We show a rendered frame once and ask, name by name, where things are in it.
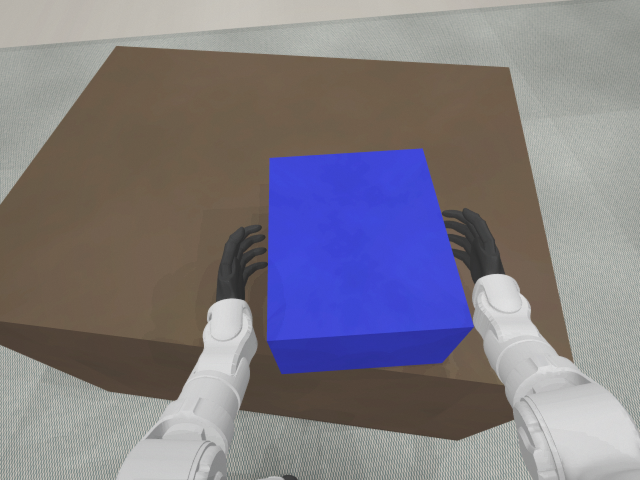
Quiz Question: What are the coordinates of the robot left forearm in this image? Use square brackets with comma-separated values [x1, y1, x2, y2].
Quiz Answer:
[116, 299, 258, 480]

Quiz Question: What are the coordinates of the robot left upper arm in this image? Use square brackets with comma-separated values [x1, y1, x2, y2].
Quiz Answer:
[119, 439, 227, 480]

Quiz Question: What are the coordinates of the robot right upper arm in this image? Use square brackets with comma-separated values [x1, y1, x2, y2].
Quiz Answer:
[513, 383, 640, 480]

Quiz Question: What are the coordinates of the pedestal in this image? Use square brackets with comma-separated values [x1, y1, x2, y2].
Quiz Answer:
[0, 46, 574, 441]

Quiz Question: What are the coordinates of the robot right forearm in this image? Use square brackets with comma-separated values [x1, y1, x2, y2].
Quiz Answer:
[472, 274, 640, 447]

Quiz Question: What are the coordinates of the carton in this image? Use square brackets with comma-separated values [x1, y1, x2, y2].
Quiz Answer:
[267, 148, 474, 374]

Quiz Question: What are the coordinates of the left robot hand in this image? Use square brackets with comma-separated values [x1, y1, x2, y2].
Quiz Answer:
[216, 225, 268, 302]

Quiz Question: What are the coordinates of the right robot hand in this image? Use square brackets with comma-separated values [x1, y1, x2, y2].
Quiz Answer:
[442, 208, 505, 284]

